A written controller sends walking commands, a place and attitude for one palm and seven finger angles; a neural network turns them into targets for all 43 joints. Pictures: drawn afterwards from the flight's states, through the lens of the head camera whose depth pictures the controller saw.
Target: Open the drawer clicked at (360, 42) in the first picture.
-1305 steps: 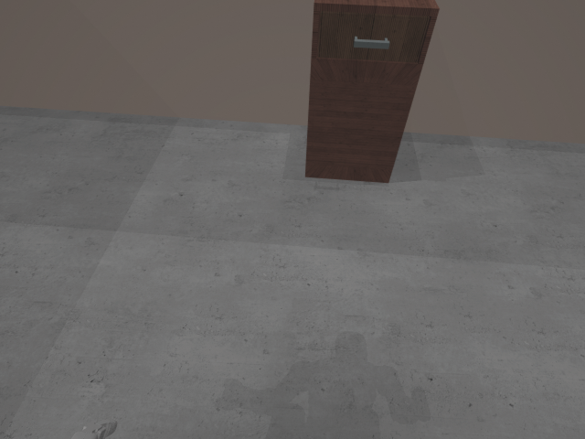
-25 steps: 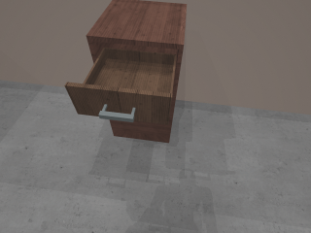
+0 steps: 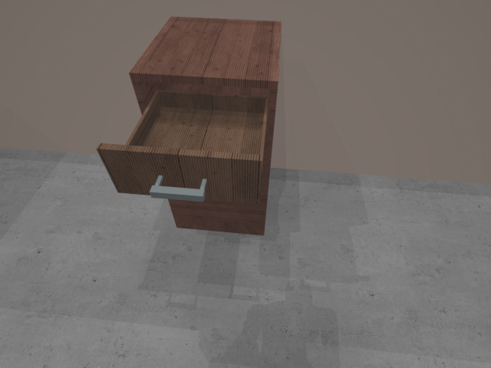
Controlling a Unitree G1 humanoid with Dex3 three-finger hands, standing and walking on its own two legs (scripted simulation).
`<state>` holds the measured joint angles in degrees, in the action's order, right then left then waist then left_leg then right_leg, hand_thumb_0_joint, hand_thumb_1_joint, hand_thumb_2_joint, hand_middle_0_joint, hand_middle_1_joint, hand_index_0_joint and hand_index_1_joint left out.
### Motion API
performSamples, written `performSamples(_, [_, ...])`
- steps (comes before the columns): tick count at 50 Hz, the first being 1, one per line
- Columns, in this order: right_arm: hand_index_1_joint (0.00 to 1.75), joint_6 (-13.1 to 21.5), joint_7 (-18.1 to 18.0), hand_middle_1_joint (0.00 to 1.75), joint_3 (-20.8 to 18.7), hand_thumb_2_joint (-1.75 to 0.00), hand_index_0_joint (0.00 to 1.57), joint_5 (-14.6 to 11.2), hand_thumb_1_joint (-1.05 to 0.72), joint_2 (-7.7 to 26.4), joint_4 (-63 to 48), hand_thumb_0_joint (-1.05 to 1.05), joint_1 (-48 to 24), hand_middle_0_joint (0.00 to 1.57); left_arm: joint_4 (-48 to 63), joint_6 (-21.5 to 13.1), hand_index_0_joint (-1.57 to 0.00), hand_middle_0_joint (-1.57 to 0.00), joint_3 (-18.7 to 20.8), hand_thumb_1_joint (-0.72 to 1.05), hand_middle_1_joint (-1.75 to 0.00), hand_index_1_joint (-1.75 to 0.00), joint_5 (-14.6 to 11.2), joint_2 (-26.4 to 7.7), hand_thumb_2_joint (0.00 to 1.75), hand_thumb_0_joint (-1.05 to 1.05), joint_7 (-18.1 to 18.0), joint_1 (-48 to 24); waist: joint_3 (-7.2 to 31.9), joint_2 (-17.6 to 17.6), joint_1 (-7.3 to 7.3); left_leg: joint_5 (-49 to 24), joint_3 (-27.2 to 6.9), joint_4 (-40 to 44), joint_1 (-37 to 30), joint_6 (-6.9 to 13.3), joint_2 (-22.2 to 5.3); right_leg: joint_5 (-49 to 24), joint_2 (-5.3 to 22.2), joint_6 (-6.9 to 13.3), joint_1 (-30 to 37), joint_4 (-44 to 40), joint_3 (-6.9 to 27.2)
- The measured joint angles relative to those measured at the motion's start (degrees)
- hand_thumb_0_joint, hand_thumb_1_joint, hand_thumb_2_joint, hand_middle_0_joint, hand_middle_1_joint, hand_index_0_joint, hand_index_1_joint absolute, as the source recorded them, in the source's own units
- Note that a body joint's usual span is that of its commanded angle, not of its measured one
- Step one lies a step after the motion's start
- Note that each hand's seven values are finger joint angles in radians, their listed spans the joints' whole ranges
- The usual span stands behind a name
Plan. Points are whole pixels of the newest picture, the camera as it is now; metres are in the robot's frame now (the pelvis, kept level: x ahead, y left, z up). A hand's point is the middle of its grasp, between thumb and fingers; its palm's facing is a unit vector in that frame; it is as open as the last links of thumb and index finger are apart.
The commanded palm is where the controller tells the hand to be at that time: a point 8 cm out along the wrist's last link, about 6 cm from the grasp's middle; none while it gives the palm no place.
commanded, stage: let the arm hang, fingers relaxed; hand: left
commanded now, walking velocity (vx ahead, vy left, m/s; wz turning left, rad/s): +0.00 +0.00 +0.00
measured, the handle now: (179, 187) +0.52 +0.19 -0.07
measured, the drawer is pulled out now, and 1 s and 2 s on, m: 0.30 0.30 0.30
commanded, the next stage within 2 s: look to check the result in 0.06 s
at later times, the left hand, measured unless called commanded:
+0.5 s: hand out of the picture -0.01 +0.15 -0.18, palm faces +0.05 -0.98 -0.18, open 7.4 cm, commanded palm none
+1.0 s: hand out of the picture +0.00 +0.15 -0.17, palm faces +0.06 -0.98 -0.19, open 7.4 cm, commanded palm none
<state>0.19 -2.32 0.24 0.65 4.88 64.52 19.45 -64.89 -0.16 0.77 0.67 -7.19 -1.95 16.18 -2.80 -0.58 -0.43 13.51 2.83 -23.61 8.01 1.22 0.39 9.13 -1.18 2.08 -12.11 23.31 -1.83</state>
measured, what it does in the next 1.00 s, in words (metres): stands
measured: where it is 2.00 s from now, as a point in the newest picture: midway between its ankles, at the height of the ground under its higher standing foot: outside the picture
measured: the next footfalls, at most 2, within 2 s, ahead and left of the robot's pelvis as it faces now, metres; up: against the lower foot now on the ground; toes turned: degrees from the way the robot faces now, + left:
none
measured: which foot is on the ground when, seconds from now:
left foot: down 0.00-1.00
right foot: down 0.00-1.00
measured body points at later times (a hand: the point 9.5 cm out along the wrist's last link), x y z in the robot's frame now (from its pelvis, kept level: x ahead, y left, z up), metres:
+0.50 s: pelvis +0.01 -0.01 +0.00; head +0.03 -0.01 +0.45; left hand -0.01 +0.20 -0.16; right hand -0.02 -0.21 -0.16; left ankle -0.01 +0.11 -0.74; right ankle +0.04 -0.10 -0.74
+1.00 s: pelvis +0.02 -0.01 +0.00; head +0.04 -0.02 +0.45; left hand +0.00 +0.20 -0.16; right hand -0.01 -0.22 -0.16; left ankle -0.01 +0.11 -0.74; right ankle +0.04 -0.10 -0.74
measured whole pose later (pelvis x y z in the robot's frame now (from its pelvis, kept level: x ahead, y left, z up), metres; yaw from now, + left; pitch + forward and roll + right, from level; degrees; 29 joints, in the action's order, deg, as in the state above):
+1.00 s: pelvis +0.02 -0.01 +0.00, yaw +1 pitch -2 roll +0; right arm -0.1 -2.6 -0.3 0.7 6.1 65.3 17.9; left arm -65.5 -0.5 1.1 0.5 -7.3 -2.0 15.5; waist -4.4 -0.8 -0.3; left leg 13.7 1.6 -22.0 6.6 -0.1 -0.7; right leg 9.6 -2.3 3.2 -10.3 21.3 -3.0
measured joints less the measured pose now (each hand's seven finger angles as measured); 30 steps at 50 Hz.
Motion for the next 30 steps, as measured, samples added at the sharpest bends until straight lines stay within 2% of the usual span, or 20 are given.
performSamples(14, [0.30,-0.35,-0.25,0.30,-0.42,-0.90,0.19,-0.04,-0.91,1.26,0.38,0.00,-0.40,0.20,-0.86,-0.05,-0.20,-0.20,0.04,0.91,-0.30,-0.30,-0.15,0.29,0.90,0.00,0.07,0.87,-1.35,0.10,0.19,-0.02,-0.45,0.38,-0.09,-0.51,-0.51,-0.16,-0.51,0.47,0.42,-0.92,-0.45])
performSamples(30, [0.30,-0.22,-0.24,0.30,-0.35,-0.90,0.20,-0.06,-0.91,0.65,0.29,0.00,-1.55,0.20,-0.84,-0.26,-0.20,-0.20,0.16,0.91,-0.30,-0.30,-0.13,0.37,0.90,0.00,-0.03,-0.36,-1.19,-0.16,0.14,0.06,-0.92,1.03,-0.83,-0.97,-0.80,0.19,-0.79,0.85,1.20,-1.38,-0.89])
